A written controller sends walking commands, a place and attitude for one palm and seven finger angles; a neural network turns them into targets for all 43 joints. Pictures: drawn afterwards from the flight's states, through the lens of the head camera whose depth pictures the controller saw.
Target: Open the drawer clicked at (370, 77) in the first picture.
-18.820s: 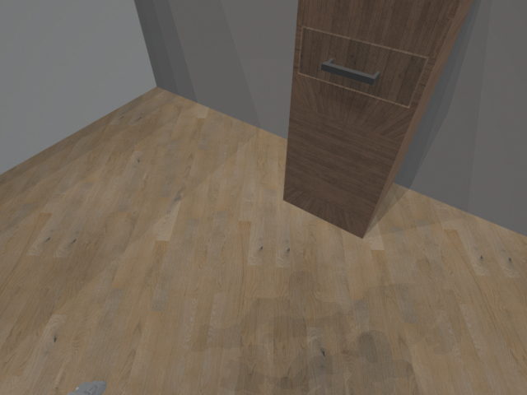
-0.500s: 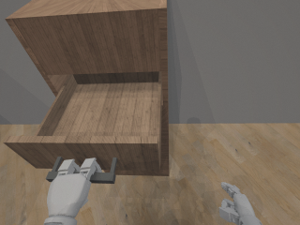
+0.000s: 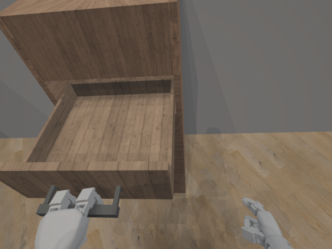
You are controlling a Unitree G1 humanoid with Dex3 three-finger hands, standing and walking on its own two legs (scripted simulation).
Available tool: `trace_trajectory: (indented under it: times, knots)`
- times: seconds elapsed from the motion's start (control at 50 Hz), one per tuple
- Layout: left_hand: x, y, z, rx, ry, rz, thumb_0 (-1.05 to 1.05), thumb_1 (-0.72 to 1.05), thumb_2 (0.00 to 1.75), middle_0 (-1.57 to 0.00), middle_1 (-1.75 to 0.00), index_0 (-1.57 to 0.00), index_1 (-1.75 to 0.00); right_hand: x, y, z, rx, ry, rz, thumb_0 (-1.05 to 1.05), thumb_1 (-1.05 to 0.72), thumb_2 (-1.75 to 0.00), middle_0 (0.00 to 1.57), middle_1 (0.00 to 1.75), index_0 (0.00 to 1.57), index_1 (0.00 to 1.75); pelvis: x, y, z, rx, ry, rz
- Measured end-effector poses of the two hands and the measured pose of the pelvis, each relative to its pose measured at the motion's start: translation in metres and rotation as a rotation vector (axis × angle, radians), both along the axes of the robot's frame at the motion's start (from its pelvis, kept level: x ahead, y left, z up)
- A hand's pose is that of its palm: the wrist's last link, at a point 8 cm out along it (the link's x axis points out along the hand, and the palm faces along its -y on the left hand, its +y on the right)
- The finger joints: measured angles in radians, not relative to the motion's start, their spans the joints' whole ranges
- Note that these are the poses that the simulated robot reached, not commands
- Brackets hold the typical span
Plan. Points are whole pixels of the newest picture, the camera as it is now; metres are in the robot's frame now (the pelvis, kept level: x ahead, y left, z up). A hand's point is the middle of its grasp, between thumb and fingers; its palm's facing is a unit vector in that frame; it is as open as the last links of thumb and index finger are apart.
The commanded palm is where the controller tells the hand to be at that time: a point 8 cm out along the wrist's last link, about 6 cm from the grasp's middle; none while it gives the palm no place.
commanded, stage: pull the drawer open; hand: left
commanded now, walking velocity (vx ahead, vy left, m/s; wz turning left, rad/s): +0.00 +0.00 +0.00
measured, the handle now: (81, 200) +0.21 +0.21 +0.05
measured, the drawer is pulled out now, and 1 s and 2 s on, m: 0.30 0.30 0.30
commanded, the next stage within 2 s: open the thumb to release the handle in 0.08 s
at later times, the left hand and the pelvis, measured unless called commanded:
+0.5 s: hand (72, 231) +0.15 +0.22 +0.03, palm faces +0.02 -0.15 -0.99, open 8.3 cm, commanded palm +0.12 +0.21 +0.09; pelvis +0.00 +0.00 +0.00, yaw +2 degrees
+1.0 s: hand (78, 226) +0.16 +0.21 +0.03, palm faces +0.07 -0.16 -0.98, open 13.8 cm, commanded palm +0.14 +0.21 +0.08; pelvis -0.01 +0.02 +0.00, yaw +2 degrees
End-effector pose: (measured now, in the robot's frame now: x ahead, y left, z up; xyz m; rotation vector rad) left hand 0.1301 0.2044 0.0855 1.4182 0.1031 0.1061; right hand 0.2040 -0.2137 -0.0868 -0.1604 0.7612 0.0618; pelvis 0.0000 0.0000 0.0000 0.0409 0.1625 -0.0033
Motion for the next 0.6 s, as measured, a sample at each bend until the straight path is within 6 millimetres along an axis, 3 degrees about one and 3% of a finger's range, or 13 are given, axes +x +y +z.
trace_trajectory:
  times: [0.22, 0.34, 0.44, 0.6]
  knots:
    - [0.001, 0.001, -0.001, 0.022, -0.010, -0.009, 0.03, 0.71, 0.78, -0.31, -1.34, -0.40, -1.32, -0.002, -0.004, -0.007, -0.018, 0.030, -0.007, 0.02, -0.91, -0.90, 0.20, 0.30, 0.19, 0.30, 0.002, -0.001, -0.001, 0.002, 0.009, 0.007]
    - [0.003, 0.018, -0.001, 0.036, -0.022, 0.089, 0.01, 0.66, 0.78, -0.35, -1.33, -0.40, -1.32, -0.002, -0.001, -0.010, -0.022, 0.044, -0.009, 0.02, -0.91, -0.90, 0.20, 0.30, 0.19, 0.30, -0.001, -0.002, 0.000, -0.002, -0.001, 0.024]
    - [0.003, 0.017, 0.001, 0.000, -0.008, 0.097, 0.00, 0.47, 0.71, -0.34, -1.30, -0.39, -1.30, -0.001, 0.003, -0.005, -0.029, 0.034, 0.002, 0.02, -0.91, -0.90, 0.20, 0.30, 0.19, 0.30, -0.003, -0.001, 0.004, -0.004, -0.014, 0.031]
    - [-0.001, 0.016, 0.001, -0.005, -0.004, 0.055, 0.00, 0.00, 0.51, -0.30, -1.24, -0.36, -1.25, 0.001, 0.011, 0.003, -0.030, 0.005, 0.024, 0.02, -0.91, -0.90, 0.20, 0.30, 0.20, 0.30, -0.007, 0.003, 0.004, -0.012, -0.020, 0.030]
